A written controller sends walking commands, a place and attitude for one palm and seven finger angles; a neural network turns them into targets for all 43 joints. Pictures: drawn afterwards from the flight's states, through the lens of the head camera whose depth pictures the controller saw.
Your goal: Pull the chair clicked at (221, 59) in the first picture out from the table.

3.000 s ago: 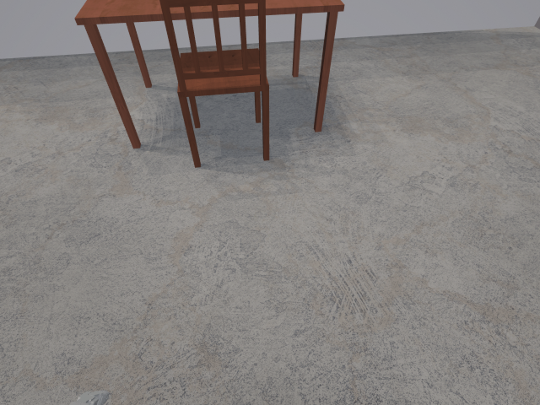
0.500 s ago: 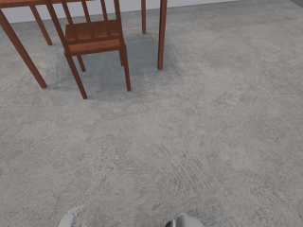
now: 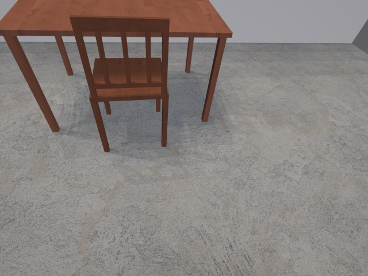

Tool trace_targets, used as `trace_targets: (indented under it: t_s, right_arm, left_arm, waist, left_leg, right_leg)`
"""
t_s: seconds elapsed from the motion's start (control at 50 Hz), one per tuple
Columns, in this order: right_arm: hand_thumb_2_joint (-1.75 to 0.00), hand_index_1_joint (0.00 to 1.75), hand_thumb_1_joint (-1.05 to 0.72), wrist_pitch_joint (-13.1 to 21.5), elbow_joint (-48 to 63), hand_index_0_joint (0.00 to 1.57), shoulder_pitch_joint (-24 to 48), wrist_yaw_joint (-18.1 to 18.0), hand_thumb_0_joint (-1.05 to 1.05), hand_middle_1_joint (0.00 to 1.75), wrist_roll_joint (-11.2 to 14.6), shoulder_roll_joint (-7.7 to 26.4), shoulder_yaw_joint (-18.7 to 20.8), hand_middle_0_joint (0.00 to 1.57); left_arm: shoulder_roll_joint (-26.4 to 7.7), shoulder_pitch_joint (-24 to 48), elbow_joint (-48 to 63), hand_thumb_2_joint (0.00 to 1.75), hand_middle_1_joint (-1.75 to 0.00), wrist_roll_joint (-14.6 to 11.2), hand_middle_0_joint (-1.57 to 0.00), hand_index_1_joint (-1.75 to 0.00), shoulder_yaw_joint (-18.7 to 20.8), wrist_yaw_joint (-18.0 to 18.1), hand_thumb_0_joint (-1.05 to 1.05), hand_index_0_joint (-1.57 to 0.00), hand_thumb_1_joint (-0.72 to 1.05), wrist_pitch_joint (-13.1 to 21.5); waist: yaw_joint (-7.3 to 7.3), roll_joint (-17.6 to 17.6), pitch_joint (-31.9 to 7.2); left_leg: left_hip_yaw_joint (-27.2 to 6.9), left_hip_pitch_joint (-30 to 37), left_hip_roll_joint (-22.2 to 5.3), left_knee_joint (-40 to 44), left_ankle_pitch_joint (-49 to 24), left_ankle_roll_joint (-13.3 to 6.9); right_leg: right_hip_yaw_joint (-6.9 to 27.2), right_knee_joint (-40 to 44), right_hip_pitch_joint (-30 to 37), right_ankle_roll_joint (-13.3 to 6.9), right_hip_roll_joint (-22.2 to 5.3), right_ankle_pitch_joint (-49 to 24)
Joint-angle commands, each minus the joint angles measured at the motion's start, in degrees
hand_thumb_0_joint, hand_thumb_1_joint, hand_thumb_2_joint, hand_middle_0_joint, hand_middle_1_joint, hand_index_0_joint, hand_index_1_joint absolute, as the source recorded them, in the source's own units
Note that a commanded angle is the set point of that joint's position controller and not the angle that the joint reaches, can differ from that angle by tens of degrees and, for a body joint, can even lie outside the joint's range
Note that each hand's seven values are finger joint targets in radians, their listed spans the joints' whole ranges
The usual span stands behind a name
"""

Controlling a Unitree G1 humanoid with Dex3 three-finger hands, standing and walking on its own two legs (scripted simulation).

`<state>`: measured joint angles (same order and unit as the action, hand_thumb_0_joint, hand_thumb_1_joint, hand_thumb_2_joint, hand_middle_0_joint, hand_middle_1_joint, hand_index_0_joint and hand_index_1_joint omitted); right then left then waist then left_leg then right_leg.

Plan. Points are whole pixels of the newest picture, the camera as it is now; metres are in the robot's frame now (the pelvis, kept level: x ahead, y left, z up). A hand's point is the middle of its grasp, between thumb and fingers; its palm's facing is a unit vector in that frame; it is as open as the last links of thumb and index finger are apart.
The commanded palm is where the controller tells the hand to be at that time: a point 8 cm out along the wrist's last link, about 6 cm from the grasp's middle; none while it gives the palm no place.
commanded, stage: walk to a spot facing it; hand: left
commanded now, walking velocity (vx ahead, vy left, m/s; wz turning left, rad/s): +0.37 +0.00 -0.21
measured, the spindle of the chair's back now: (126, 59) +1.02 +0.35 -0.09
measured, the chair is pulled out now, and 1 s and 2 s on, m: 0.00 0.00 0.00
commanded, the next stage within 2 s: turn to face it in 0.40 s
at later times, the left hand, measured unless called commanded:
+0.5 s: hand (151, 207) +0.33 +0.11 -0.17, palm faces -0.07 -0.98 -0.21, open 7.4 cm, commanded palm none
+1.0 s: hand (131, 196) +0.37 +0.18 -0.18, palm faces +0.15 -0.96 -0.22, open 7.4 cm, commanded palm none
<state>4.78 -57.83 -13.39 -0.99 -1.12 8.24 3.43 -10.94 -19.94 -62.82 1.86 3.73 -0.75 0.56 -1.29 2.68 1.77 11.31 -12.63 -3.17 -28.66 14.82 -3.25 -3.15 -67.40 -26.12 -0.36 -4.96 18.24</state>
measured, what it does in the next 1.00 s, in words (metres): walks ahead: right foot, then left foot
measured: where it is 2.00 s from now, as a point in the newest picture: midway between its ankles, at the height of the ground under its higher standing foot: (178, 235)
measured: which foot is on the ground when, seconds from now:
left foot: down 0.00-0.36, up 0.38-0.74, down 0.76-1.00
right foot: up 0.00-0.34, down 0.36-0.76, up 0.78-1.00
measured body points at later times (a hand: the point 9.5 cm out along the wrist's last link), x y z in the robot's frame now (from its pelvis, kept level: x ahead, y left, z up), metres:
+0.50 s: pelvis +0.23 -0.06 -0.01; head +0.25 -0.07 +0.44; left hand +0.34 +0.16 -0.15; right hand +0.14 -0.26 -0.18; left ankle +0.15 +0.07 -0.64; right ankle +0.27 -0.16 -0.74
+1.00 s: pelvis +0.35 -0.02 +0.00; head +0.38 +0.00 +0.45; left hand +0.36 +0.23 -0.16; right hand +0.45 -0.25 -0.14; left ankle +0.40 +0.06 -0.74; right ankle +0.33 -0.17 -0.68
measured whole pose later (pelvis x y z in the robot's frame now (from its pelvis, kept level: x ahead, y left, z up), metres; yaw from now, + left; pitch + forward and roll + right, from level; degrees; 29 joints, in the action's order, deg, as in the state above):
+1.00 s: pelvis +0.35 -0.02 +0.00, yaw +6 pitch +0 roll -1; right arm -0.1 -55.9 -9.3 -0.5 -1.2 9.6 1.9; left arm -11.8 -12.5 -57.9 0.9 3.5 1.3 -1.7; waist -0.5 0.9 4.0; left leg 5.8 -18.8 0.2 -27.4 9.2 -4.4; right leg -2.6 -58.3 -24.7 3.9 -5.0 25.7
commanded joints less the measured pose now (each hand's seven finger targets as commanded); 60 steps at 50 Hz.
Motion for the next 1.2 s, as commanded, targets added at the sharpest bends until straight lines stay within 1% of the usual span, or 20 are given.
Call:
trace_targets:
  t_s: [0.0, 0.24, 0.3, 0.32, 0.34, 0.36, 0.42, 0.48, 0.54, 0.66, 0.7, 0.72, 0.74, 0.76, 0.8, 0.88, 1.06, 1.14, 1.16, 1.18]
  right_arm:
    - [-0.9, 0.3, -0.9, 0.91, -1.59, 0.2, -7.9, -0.39, 0.0, 0.3, 0.06, 6.06, 0.41, 0.2]
    - [-0.9, 0.3, -0.9, 0.05, -7.44, 0.2, -15.8, -0.48, 0.0, 0.3, -0.65, 7.1, 0.3, 0.2]
    - [-0.9, 0.3, -0.9, -0.26, -7.7, 0.2, -13.42, -0.42, 0.0, 0.3, -0.07, 8.62, 0.37, 0.2]
    - [-0.9, 0.3, -0.9, -0.17, -7.1, 0.2, -12.95, 0.17, 0.0, 0.3, 0.61, 7.55, 0.3, 0.2]
    - [-0.9, 0.3, -0.9, 0.28, -5.32, 0.2, -15.26, 0.24, 0.0, 0.3, 1.29, 3.17, -0.44, 0.2]
    - [-0.9, 0.3, -0.9, -0.09, -4.13, 0.2, -12.08, 0.02, 0.0, 0.3, 1.38, 4.19, -0.3, 0.2]
    - [-0.9, 0.3, -0.9, -1.62, -3.25, 0.2, -6.62, 0.31, 0.0, 0.3, 0.12, 3.16, -0.07, 0.2]
    - [-0.9, 0.3, -0.9, -3.5, -4.83, 0.2, -11.8, 0.66, 0.0, 0.3, -0.15, 0.62, -0.4, 0.2]
    - [-0.9, 0.3, -0.9, -4.51, -3.49, 0.2, -9.98, 1.03, 0.0, 0.3, 0.07, -0.84, -0.99, 0.2]
    - [-0.9, 0.3, -0.9, -4.13, 0.85, 0.2, -1.43, 1.92, 0.0, 0.3, 0.04, 2.62, -0.67, 0.2]
    - [-0.9, 0.3, -0.9, -4.07, 0.46, 0.2, -4.72, 1.92, 0.0, 0.3, -0.16, 4.99, -0.28, 0.2]
    - [-0.9, 0.3, -0.9, -3.74, 0.33, 0.2, -7.69, 1.68, 0.0, 0.3, -0.46, 8.62, 0.48, 0.2]
    - [-0.9, 0.3, -0.9, -3.61, 0.95, 0.2, -10.35, 1.19, 0.0, 0.3, -0.9, 14.65, 1.53, 0.2]
    - [-0.9, 0.3, -0.9, -4.09, 1.05, 0.2, -10.89, 0.5, 0.0, 0.3, -0.46, 16.05, 1.42, 0.2]
    - [-0.9, 0.3, -0.9, -4.21, 2.74, 0.2, -4.54, -0.22, 0.0, 0.3, -0.38, 14.16, 1.18, 0.2]
    - [-0.9, 0.3, -0.9, -3.47, 4.61, 0.2, 0.92, -0.44, 0.0, 0.3, 0.0, 11.53, 0.48, 0.2]
    - [-0.9, 0.3, -0.9, -5.17, 4.37, 0.2, 1.26, 0.08, 0.0, 0.3, -0.38, 12.36, 1.61, 0.2]
    - [-0.9, 0.3, -0.9, -5.59, 4.57, 0.2, 3.63, 0.45, 0.0, 0.3, 0.04, 11.96, 1.64, 0.2]
    - [-0.9, 0.3, -0.9, -5.58, 4.75, 0.2, 3.92, 0.65, 0.0, 0.3, 0.42, 10.77, 1.49, 0.2]
    - [-0.9, 0.3, -0.9, -5.62, 5.06, 0.2, 3.3, 1.02, 0.0, 0.3, 0.93, 8.08, 1.17, 0.2]
  left_arm:
    - [-0.6, 0.05, 3.89, 0.9, -0.3, 0.22, -0.2, -0.3, 0.46, -0.52, 0.0, -0.2, 0.9, 0.36]
    - [-0.39, 15.01, 7.82, 0.9, -0.3, -0.3, -0.2, -0.3, -0.18, -1.05, 0.0, -0.2, 0.9, 1.0]
    - [-3.24, -0.17, 3.21, 0.9, -0.3, 0.1, -0.2, -0.3, 0.77, -0.56, 0.0, -0.2, 0.9, 2.28]
    - [-7.52, -8.82, 0.75, 0.9, -0.3, 0.36, -0.2, -0.3, 1.9, 0.04, 0.0, -0.2, 0.9, 2.99]
    - [-14.12, -14.11, -0.31, 0.9, -0.3, 0.04, -0.2, -0.3, 3.47, 0.79, 0.0, -0.2, 0.9, 3.31]
    - [-15.8, -13.35, -0.19, 0.9, -0.3, -1.28, -0.2, -0.3, 3.38, 0.92, 0.0, -0.2, 0.9, 2.97]
    - [-7.0, 1.03, 3.69, 0.9, -0.3, -0.93, -0.2, -0.3, 0.93, 1.79, 0.0, -0.2, 0.9, 3.07]
    - [-4.29, 5.11, 4.08, 0.9, -0.3, -0.26, -0.2, -0.3, -0.2, 2.23, 0.0, -0.2, 0.9, 3.66]
    - [-3.83, 5.97, 4.77, 0.9, -0.3, -0.54, -0.2, -0.3, -0.57, 2.07, 0.0, -0.2, 0.9, 3.46]
    - [-7.13, 4.55, 5.11, 0.9, -0.3, -0.5, -0.2, -0.3, 0.37, 2.14, 0.0, -0.2, 0.9, 2.03]
    - [-7.67, 5.05, 5.61, 0.9, -0.3, -0.75, -0.2, -0.3, 0.8, 2.35, 0.0, -0.2, 0.9, 1.07]
    - [-6.46, 3.43, 6.03, 0.9, -0.3, -1.15, -0.2, -0.3, 0.77, 2.15, 0.0, -0.2, 0.9, 0.54]
    - [-3.78, 1.66, 7.33, 0.9, -0.3, -1.89, -0.2, -0.3, 0.49, 2.02, 0.0, -0.2, 0.9, 0.17]
    - [-4.2, 3.41, 8.88, 0.9, -0.3, -1.29, -0.2, -0.3, -0.02, 2.25, 0.0, -0.2, 0.9, -0.21]
    - [-4.78, 6.53, 8.69, 0.9, -0.3, -0.97, -0.2, -0.3, 0.38, 2.3, 0.0, -0.2, 0.9, -0.78]
    - [-4.11, 3.81, 7.0, 0.9, -0.3, -0.88, -0.2, -0.3, 0.33, 1.69, 0.0, -0.2, 0.9, -1.11]
    - [-2.99, 5.5, 9.53, 0.9, -0.3, -1.0, -0.2, -0.3, -0.02, 2.33, 0.0, -0.2, 0.9, -1.92]
    - [-3.7, 1.12, 8.61, 0.9, -0.3, -1.13, -0.2, -0.3, -0.15, 2.61, 0.0, -0.2, 0.9, -1.3]
    - [-4.66, -0.02, 8.33, 0.9, -0.3, -0.98, -0.2, -0.3, -0.03, 2.82, 0.0, -0.2, 0.9, -0.86]
    - [-8.25, 0.35, 8.88, 0.9, -0.3, -0.34, -0.2, -0.3, 0.34, 3.14, 0.0, -0.2, 0.9, -0.29]
  waist:
    - [0.84, -7.56, 1.8]
    - [3.91, -9.89, 6.13]
    - [-3.76, -6.9, -2.17]
    - [-7.42, -2.22, -8.41]
    - [-7.11, 11.74, -14.82]
    - [-6.72, 7.37, -13.76]
    - [-1.21, 1.62, -0.24]
    - [3.62, 2.25, 0.31]
    - [3.9, 3.85, 2.04]
    - [1.56, 5.13, 2.41]
    - [3.33, 0.53, 0.14]
    - [4.12, -8.62, -3.21]
    - [4.59, -22.52, -5.13]
    - [4.91, -20.78, -5.84]
    - [3.66, -16.55, -4.52]
    - [1.37, -8.89, -7.01]
    - [2.65, -9.18, -5.06]
    - [0.35, -8.37, -4.78]
    - [-0.34, -5.41, -4.6]
    - [-0.11, 3.78, -3.6]
  left_leg:
    - [-10.57, 6.14, -14.05, 19.63, -6.37, -3.76]
    - [-1.73, 15.12, -15.43, 14.29, -26.0, -3.6]
    - [1.63, 11.62, -12.57, -5.6, -40.49, -0.85]
    - [2.66, 1.07, -9.8, -20.02, -29.99, 1.11]
    - [2.15, -16.21, -0.86, -39.89, 10.28, 3.66]
    - [-5.59, -20.61, -0.6, -49.72, 18.52, 2.76]
    - [-11.47, -20.9, -6.68, -48.64, 6.39, 2.59]
    - [-9.59, -14.29, -6.61, -37.56, 5.11, 3.97]
    - [-6.98, -11.17, -5.05, -26.82, 0.81, 4.92]
    - [-4.47, -8.6, -2.97, -12.47, -1.47, 4.48]
    - [-4.34, -1.08, -2.39, -4.57, -7.57, 4.32]
    - [-9.81, 5.36, -5.05, -0.08, -19.27, 2.56]
    - [-26.77, 10.52, -17.53, 5.95, -33.32, -4.41]
    - [-33.81, 8.05, -21.63, 10.47, -29.0, -8.9]
    - [-32.03, 3.03, -18.63, 12.0, -15.52, -8.51]
    - [-20.39, 3.42, -11.86, 11.12, -20.8, -6.02]
    - [-23.17, 2.78, -11.72, 11.73, -13.87, -7.46]
    - [-22.55, -2.57, -8.64, 8.53, -10.46, -4.78]
    - [-20.89, -5.99, -6.21, 5.38, -6.89, -2.5]
    - [-15.67, -11.78, -0.75, -2.35, -0.41, 1.13]
  right_leg:
    - [1.84, 0.75, -10.97, 1.47, -3.16, -7.11]
    - [-4.78, 30.15, -5.99, -1.41, 0.19, -7.44]
    - [-7.96, 37.14, 16.25, -3.71, 5.09, -9.96]
    - [-0.22, 37.66, 30.91, -5.98, -1.6, -12.37]
    - [25.45, 42.64, 44.06, -13.26, -18.52, -20.76]
    - [30.05, 48.07, 40.63, -16.56, -22.44, -21.8]
    - [16.2, 52.77, 17.33, -10.61, -17.44, -10.39]
    - [4.44, 54.0, 8.4, -7.92, -13.75, -14.93]
    - [-2.19, 54.36, 5.14, -6.85, -11.37, -17.88]
    - [-4.85, 48.41, 12.39, -5.09, -12.91, -20.28]
    - [-7.24, 39.69, 12.62, -2.72, -11.77, -18.26]
    - [-9.46, 29.61, 9.86, -0.07, -7.98, -12.94]
    - [-10.9, 16.77, 1.04, 3.56, -0.69, 10.99]
    - [-4.26, 6.28, -0.54, 3.43, 1.19, 22.26]
    - [1.26, -0.45, -4.15, 3.24, -0.84, 15.83]
    - [1.48, 4.83, -1.07, 3.89, -0.94, 6.45]
    - [0.63, 21.86, 3.77, 3.47, 1.39, 7.81]
    - [-0.31, 36.91, 13.9, 2.8, 2.5, -1.5]
    - [1.24, 44.7, 18.47, 2.45, 0.99, -5.93]
    - [10.92, 50.92, 20.81, -0.2, -7.44, -5.41]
